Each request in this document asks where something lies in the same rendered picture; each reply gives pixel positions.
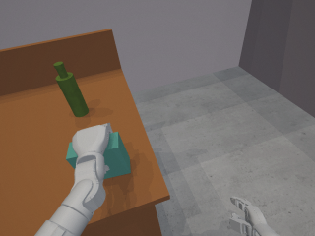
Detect table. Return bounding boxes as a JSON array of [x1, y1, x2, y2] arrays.
[[0, 29, 170, 236]]

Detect right robot hand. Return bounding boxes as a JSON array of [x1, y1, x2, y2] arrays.
[[229, 196, 268, 236]]

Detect sponge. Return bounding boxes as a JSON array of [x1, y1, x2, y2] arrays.
[[66, 132, 131, 179]]

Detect left robot hand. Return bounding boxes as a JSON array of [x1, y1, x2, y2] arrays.
[[72, 123, 113, 174]]

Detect right robot forearm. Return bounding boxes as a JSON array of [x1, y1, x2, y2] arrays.
[[251, 223, 280, 236]]

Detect left robot forearm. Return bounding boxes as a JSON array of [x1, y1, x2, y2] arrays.
[[34, 151, 106, 236]]

